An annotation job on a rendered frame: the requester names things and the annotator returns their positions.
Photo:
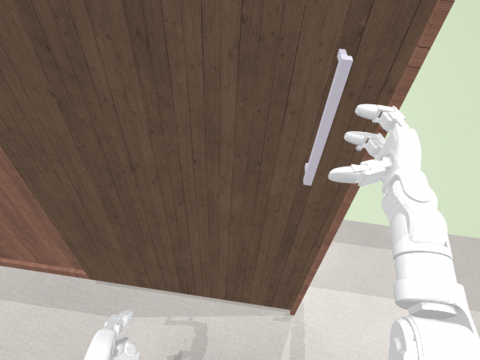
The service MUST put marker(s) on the left robot hand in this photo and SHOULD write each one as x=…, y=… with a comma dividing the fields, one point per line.
x=104, y=345

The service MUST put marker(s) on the robot right upper arm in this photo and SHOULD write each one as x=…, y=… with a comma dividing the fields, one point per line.
x=414, y=338

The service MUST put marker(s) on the right robot forearm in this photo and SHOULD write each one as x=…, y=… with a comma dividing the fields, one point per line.
x=426, y=283

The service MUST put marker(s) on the right robot hand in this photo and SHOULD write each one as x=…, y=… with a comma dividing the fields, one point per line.
x=402, y=148

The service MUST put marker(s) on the handle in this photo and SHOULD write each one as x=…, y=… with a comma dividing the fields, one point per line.
x=340, y=77

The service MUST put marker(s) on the wardrobe door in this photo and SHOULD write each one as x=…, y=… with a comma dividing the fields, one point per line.
x=166, y=140
x=26, y=233

